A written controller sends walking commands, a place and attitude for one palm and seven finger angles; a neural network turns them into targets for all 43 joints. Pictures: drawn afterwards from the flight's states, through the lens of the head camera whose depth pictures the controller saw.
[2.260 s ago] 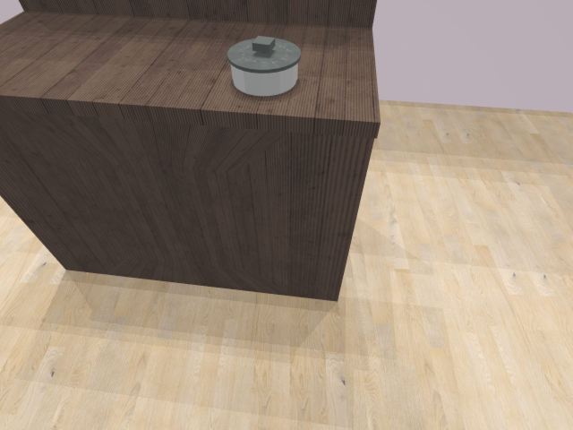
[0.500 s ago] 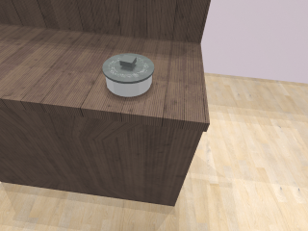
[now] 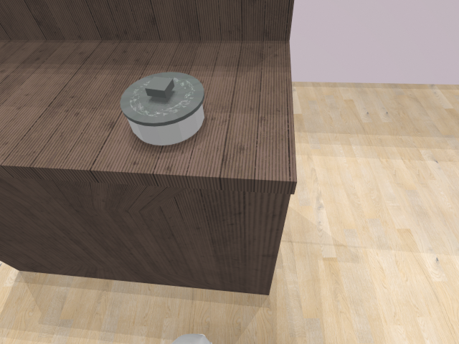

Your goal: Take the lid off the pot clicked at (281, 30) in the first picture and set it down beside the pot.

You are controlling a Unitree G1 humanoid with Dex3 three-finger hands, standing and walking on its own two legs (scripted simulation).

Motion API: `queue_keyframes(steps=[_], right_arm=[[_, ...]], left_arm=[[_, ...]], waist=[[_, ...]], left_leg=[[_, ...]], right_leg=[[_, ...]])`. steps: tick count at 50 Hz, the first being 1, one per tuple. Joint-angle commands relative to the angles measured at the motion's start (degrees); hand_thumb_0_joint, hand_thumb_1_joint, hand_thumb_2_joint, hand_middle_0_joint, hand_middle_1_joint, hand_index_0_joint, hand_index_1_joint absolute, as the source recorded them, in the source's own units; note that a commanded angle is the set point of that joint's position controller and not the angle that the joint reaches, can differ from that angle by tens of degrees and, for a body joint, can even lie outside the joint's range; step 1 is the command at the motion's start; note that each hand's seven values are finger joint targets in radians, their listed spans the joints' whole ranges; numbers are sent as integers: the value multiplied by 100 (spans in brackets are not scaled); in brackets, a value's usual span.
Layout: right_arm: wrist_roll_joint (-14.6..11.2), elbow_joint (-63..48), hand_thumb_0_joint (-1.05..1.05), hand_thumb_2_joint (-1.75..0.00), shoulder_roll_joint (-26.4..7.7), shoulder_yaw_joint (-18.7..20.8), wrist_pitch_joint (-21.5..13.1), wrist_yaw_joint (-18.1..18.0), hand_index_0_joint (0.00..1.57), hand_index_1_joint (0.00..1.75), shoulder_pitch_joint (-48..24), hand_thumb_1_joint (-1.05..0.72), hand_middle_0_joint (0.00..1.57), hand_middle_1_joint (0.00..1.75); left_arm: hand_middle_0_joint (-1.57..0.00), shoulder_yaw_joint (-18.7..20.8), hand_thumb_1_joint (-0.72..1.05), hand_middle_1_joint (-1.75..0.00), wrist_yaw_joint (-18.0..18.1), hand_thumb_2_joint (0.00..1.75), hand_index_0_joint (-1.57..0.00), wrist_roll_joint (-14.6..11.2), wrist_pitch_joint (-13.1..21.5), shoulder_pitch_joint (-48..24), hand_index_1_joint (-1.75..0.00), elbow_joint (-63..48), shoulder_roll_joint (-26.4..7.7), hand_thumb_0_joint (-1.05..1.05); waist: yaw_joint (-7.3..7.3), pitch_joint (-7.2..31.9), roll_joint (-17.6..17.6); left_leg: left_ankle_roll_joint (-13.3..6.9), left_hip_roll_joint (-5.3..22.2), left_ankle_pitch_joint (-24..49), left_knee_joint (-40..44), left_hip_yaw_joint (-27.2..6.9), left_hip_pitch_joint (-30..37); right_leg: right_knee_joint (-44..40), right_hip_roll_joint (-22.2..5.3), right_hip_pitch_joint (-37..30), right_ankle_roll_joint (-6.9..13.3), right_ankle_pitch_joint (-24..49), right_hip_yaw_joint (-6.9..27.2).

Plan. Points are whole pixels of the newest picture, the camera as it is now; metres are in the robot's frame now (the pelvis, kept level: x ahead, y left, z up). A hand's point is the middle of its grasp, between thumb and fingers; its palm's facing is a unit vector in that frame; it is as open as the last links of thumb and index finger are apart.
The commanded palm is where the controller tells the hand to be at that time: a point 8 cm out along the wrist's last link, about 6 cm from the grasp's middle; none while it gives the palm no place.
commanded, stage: come to a stop and stand still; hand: left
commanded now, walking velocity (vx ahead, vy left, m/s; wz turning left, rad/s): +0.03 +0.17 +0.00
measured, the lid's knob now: (160, 87) +0.54 +0.17 +0.16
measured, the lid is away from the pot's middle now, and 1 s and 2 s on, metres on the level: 0.00 0.00 0.00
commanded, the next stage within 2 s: look again from close up in 0.60 s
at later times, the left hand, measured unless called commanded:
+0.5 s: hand out of the picture -0.02 +0.24 -0.17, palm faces +0.07 -0.97 -0.23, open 7.4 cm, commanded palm none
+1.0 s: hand out of the picture -0.02 +0.23 -0.17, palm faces +0.02 -0.97 -0.23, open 7.3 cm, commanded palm none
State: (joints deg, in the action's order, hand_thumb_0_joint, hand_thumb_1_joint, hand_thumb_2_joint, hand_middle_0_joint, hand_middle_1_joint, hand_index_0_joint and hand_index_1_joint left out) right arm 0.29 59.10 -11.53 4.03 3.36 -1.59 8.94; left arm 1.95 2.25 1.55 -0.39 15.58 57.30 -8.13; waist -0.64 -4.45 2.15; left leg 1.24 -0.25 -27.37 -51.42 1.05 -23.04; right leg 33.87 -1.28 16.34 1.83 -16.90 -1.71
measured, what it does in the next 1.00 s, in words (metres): steps on the spot: left foot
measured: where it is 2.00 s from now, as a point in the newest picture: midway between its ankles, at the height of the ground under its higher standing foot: outside the picture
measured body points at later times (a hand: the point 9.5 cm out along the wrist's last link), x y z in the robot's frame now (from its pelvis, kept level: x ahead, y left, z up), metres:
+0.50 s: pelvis -0.04 +0.04 +0.01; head -0.03 +0.04 +0.46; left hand -0.03 +0.29 -0.15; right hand -0.02 -0.19 -0.15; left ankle -0.06 +0.16 -0.73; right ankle -0.03 -0.09 -0.73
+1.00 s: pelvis -0.04 +0.05 +0.00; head -0.04 +0.04 +0.45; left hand -0.02 +0.28 -0.15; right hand -0.02 -0.17 -0.16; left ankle -0.06 +0.16 -0.73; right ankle -0.03 -0.09 -0.73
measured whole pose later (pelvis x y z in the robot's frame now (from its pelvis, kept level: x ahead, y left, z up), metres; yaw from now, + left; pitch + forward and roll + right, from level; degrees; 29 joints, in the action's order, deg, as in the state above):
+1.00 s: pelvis -0.04 +0.05 +0.00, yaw +0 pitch -1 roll +0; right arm 0.6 59.8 -9.7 0.3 -1.0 -1.5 17.3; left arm -0.2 2.0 0.7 0.2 16.5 60.7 -8.8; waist 0.4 0.1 1.5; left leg -1.0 -0.8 -18.9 -31.0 1.8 -11.6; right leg 32.3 -2.2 15.7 -1.5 -16.2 0.7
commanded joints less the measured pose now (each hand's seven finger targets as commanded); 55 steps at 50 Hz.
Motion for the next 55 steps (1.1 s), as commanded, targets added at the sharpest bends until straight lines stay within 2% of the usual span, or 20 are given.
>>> queue_keyframes(steps=[1, 7, 9, 12, 13, 15, 17, 19, 21, 25, 27, 30, 34, 35, 36, 37, 38, 40, 43, 55], right_arm=[[40, -347, 0, -90, -302, 65, -69, 49, 20, 30, 140, -90, 20, 30], [11, -472, 0, -90, -221, -2, -149, 104, 20, 30, 60, -90, 20, 30], [11, -434, 0, -90, -174, -47, -198, 105, 20, 30, 218, -90, 20, 30], [16, -167, 0, -90, -119, -106, -293, 78, 20, 30, 845, -90, 20, 30], [24, -121, 0, -90, -266, -109, -327, 53, 20, 30, 1003, -90, 20, 30], [112, -230, 0, -90, -797, -70, -335, 24, 20, 30, 880, -90, 20, 30], [110, -289, 0, -90, -738, -121, -347, 18, 20, 30, 386, -90, 20, 30], [94, -257, 0, -90, -603, -180, -356, -33, 20, 30, 185, -90, 20, 30], [72, -149, 0, -90, -543, -212, -397, -63, 20, 30, 344, -90, 20, 30], [8, 88, 0, -90, -313, -249, -478, -50, 20, 30, 821, -90, 20, 30], [-5, 168, 0, -90, -323, -230, -451, -60, 20, 30, 877, -90, 20, 30], [-1, 306, 0, -90, -283, -273, -471, -58, 20, 30, 920, -90, 20, 30], [8, 409, 0, -90, -232, -299, -469, -60, 20, 30, 943, -90, 20, 30], [-19, -1, 0, -90, -424, -303, -547, 18, 20, 30, 512, -90, 20, 30], [23, -127, 0, -90, -165, -328, -501, 49, 20, 30, 839, -90, 20, 30], [82, -147, 0, -90, -197, -298, -440, 75, 20, 30, 829, -90, 20, 30], [98, -249, 0, -90, -232, -278, -449, 66, 20, 30, 852, -90, 20, 30], [74, -301, 0, -90, -232, -287, -476, 54, 20, 30, 913, -90, 20, 30], [52, -338, 0, -90, -279, -283, -525, 25, 20, 30, 976, -90, 20, 30], [36, -104, 0, -90, -373, -304, -591, -37, 20, 30, 934, -90, 20, 30]], left_arm=[[-20, 287, 90, -30, 101, 90, -20, -2, 107, 379, -30, -304, -1140, 0], [-20, 357, 90, -30, 60, 90, -20, 35, 61, 383, -30, -349, -1345, 0], [-20, 364, 90, -30, 33, 90, -20, 36, 42, 268, -30, -367, -1389, 0], [-20, 322, 90, -30, -1, 90, -20, -31, -6, -91, -30, -337, -1284, 0], [-20, 273, 90, -30, -6, 90, -20, -58, -35, -161, -30, -365, -1116, 0], [-20, 177, 90, -30, -46, 90, -20, -66, -73, -106, -30, -442, -670, 0], [-20, 155, 90, -30, -48, 90, -20, -22, -108, -145, -30, -288, -686, 0], [-20, 123, 90, -30, -101, 90, -20, -6, -107, 29, -30, -81, -685, 0], [-20, 75, 90, -30, -106, 90, -20, -33, -35, 215, -30, 53, -658, 0], [-20, 34, 90, -30, -51, 90, -20, -74, 97, 326, -30, 291, -840, 0], [-20, 24, 90, -30, -43, 90, -20, -92, 135, 233, -30, 331, -817, 0], [-20, -7, 90, -30, -27, 90, -20, -94, 130, 218, -30, 390, -737, 0], [-20, -12, 90, -30, -25, 90, -20, -95, 112, 281, -30, 471, -694, 0], [-20, -92, 90, -30, 220, 90, -20, -35, 231, 777, -30, 683, -700, 0], [-20, -89, 90, -30, 163, 90, -20, -75, 291, 523, -30, 432, -902, 0], [-20, -58, 90, -30, 80, 90, -20, -106, 244, 273, -30, 272, -1035, 0], [-20, -68, 90, -30, 50, 90, -20, -91, 207, 230, -30, 164, -957, 0], [-20, -105, 90, -30, 25, 90, -20, -69, 186, 219, -30, 112, -780, 0], [-20, -111, 90, -30, 10, 90, -20, -70, 169, 235, -30, 81, -668, 0], [-20, -58, 90, -30, 23, 90, -20, -104, 151, 169, -30, 40, -809, 0]], waist=[[-112, 496, -990], [-285, 596, -1141], [-234, 561, -1262], [75, 618, -1211], [152, 456, -782], [80, 201, 760], [-55, -103, 1251], [-162, -253, 964], [-177, -40, 564], [9, 380, 5], [67, 489, -766], [72, 331, -378], [52, 143, -191], [-141, 157, -429], [119, 617, -322], [90, 627, 150], [127, 440, 257], [129, 73, 161], [103, -10, -130], [72, 256, -218]], left_leg=[[132, 53, 105, -1133, -328, -557], [110, 41, 45, 467, -104, -14], [53, -13, 203, 1140, 6, 399], [-18, -76, 1207, 2739, 158, 1646], [-81, 140, 1263, 3087, -35, 1928], [-583, 1398, 734, 3793, -1499, 1127], [-813, 1409, -144, 4388, -1752, -2], [-697, 1135, 352, 4202, -1289, 43], [-608, 945, 1318, 3724, -968, 555], [-283, 523, 2272, 3080, -534, 1083], [-236, 537, 2258, 2995, -440, 1306], [-229, 556, 2158, 3122, -451, 1308], [-226, 529, 1819, 3228, -463, 1135], [-113, 666, 2208, 2211, -169, 861], [-114, 291, 1095, 2415, -263, 920], [-138, 246, 938, 2483, -250, 1043], [-191, 308, 861, 2523, -351, 849], [-295, 441, 1002, 2714, -567, 500], [-350, 523, 1210, 2850, -663, 451], [-312, 527, 2076, 2822, -478, 915]], right_leg=[[-1247, -1656, -825, 1053, 3346, 1472], [-1556, -1608, -934, 1005, 1824, 1580], [-1664, -1482, -701, 871, 1326, 1541], [-1522, -1039, 11, 406, 223, 1152], [-1326, -809, 453, 194, -299, 965], [-403, -105, 604, -226, -467, 69], [239, -20, -58, -298, -507, -46], [349, -87, -71, -273, -194, 54], [-369, -140, -204, -282, 224, 104], [-1128, -496, -610, -125, 1466, 565], [-1181, -497, -575, -96, 1599, 572], [-1234, -461, -414, -124, 1231, 565], [-1335, -413, -388, -124, 831, 567], [-1077, -670, -567, -91, 2251, 624], [-1107, -828, -582, 58, 1087, 941], [-1019, -690, -248, 192, -130, 908], [-962, -562, 60, 150, -669, 811], [-806, -382, 177, 89, -460, 655], [-684, -303, 21, 51, 47, 548], [-633, -396, -346, -17, 1093, 555]])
